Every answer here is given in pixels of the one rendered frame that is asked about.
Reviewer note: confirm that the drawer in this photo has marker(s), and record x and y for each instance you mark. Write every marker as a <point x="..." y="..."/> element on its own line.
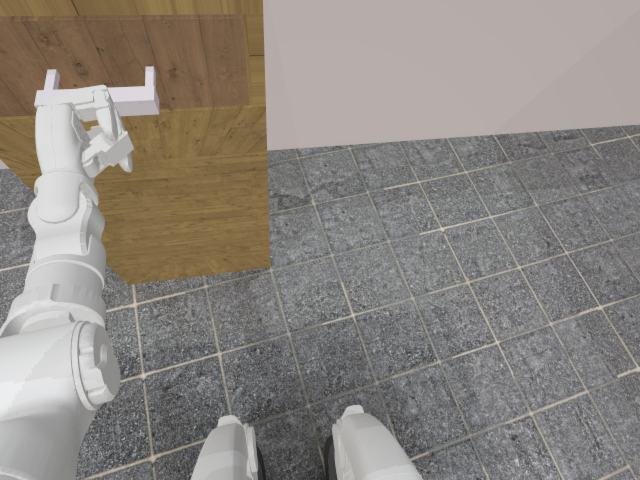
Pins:
<point x="199" y="60"/>

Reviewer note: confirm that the robot right thigh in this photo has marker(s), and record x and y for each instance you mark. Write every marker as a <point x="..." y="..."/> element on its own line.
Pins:
<point x="362" y="443"/>

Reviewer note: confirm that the robot left forearm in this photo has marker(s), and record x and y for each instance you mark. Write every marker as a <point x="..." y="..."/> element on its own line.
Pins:
<point x="66" y="275"/>

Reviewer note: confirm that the robot left upper arm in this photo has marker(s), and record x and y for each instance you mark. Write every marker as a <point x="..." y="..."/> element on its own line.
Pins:
<point x="52" y="381"/>

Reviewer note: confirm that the cabinet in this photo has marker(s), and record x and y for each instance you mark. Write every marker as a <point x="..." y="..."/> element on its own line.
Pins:
<point x="196" y="202"/>

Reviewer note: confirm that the robot right shin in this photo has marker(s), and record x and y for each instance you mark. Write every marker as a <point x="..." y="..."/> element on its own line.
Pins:
<point x="354" y="409"/>

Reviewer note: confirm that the handle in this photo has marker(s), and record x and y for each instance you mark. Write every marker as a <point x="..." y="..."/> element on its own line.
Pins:
<point x="129" y="101"/>

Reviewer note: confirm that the robot left hand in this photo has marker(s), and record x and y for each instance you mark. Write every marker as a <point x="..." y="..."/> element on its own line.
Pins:
<point x="61" y="139"/>

